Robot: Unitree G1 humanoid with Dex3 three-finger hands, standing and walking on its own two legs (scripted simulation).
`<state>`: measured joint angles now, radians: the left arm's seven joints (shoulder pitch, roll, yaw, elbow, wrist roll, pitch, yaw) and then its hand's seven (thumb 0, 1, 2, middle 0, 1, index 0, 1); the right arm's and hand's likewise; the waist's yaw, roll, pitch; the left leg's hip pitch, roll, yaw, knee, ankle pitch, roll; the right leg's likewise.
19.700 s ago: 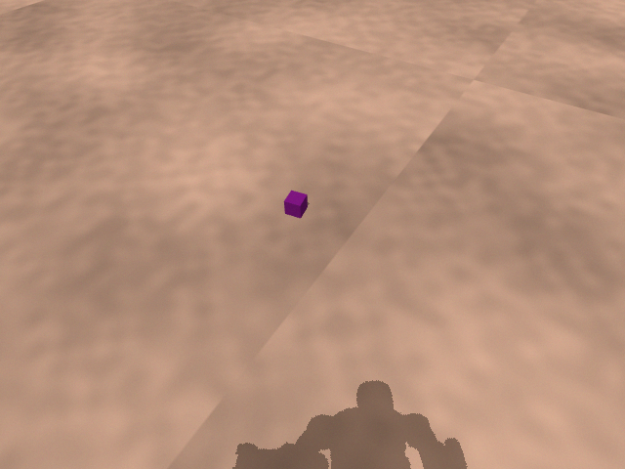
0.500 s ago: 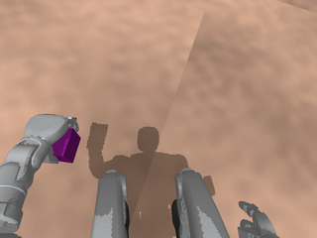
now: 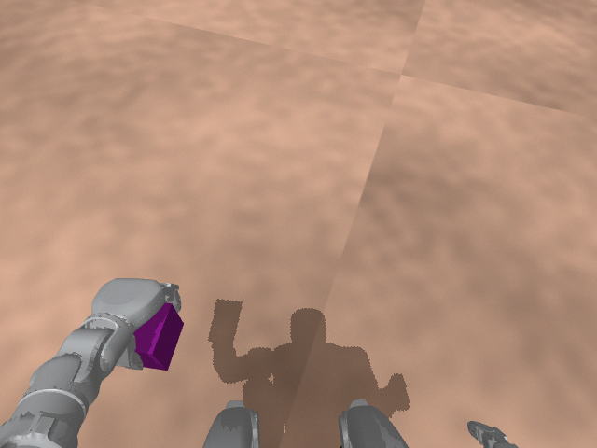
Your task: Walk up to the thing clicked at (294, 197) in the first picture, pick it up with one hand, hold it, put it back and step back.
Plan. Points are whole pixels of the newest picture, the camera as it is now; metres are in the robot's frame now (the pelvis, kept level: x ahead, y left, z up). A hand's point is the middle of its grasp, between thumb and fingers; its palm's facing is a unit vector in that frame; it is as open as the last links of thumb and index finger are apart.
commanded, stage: lift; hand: left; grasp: from above
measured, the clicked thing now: (145, 334) +0.32 +0.24 -0.12
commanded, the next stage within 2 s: hold in 0.34 s
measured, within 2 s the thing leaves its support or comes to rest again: neither
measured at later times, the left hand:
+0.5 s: hand (133, 300) +0.33 +0.22 -0.01, palm faces -0.50 +0.01 -0.87, open 10.5 cm
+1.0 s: hand (129, 286) +0.34 +0.21 +0.03, palm faces -0.49 +0.02 -0.87, open 10.5 cm
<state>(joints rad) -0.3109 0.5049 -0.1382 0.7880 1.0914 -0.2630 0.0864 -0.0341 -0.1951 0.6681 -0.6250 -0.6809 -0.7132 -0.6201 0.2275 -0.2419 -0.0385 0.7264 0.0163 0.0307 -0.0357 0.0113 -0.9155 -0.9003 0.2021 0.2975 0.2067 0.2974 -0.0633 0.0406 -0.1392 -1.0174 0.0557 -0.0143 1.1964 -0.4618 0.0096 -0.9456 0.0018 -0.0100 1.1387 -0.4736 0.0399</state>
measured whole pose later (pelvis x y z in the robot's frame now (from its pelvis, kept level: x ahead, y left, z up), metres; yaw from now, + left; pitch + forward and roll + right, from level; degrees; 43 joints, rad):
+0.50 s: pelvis +0.03 +0.00 +0.06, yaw +0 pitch +10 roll -1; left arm -0.28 0.47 -0.17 0.75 1.06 -0.23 0.04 -0.03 -0.18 0.65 -0.62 -0.64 -0.74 -0.55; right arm 0.23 -0.24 -0.05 0.70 0.03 0.06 -0.04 0.01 -0.91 -0.90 0.20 0.30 0.21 0.30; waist -0.04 0.03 -0.07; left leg -0.65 0.04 0.03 0.84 -0.36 0.01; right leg -0.60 -0.01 0.02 0.80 -0.37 0.04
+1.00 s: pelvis +0.04 +0.00 +0.08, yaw +0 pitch +6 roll -1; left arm -0.24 0.47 -0.18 0.67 1.04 -0.22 -0.04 -0.03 -0.17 0.64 -0.62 -0.67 -0.74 -0.55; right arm 0.21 -0.25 -0.05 0.68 0.04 0.10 -0.06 0.01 -0.90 -0.89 0.20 0.30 0.21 0.30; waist -0.02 0.03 -0.06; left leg -0.49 0.04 0.05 0.71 -0.32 0.01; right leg -0.45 -0.02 0.03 0.68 -0.33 0.04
